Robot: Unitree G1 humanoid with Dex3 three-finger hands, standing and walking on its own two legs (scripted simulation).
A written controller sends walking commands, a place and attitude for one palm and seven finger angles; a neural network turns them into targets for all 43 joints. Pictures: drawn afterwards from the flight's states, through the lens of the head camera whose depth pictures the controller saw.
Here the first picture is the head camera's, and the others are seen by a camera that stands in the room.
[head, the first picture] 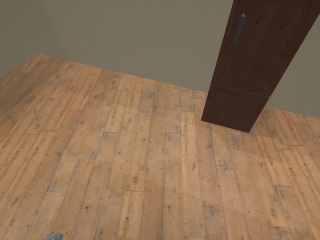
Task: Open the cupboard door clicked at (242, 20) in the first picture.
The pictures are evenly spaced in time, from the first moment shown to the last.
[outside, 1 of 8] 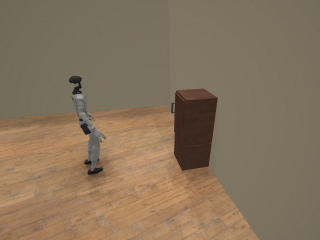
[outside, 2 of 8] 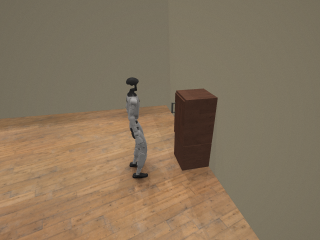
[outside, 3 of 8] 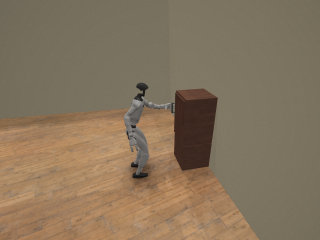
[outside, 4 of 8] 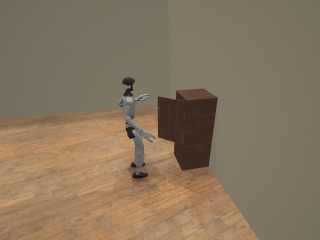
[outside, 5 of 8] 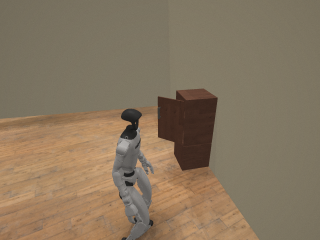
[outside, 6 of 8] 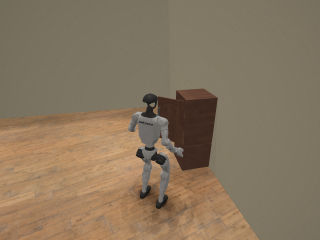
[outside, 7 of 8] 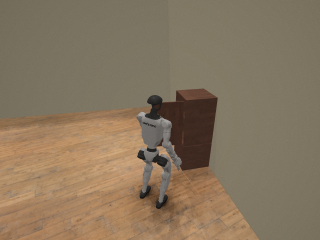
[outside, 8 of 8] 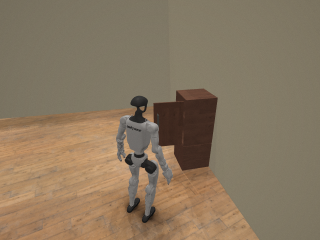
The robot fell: no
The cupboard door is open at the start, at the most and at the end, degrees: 0 87 87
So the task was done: yes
